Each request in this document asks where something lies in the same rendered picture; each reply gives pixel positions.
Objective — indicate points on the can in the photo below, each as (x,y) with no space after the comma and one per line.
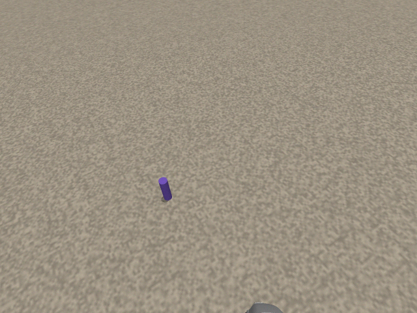
(165,188)

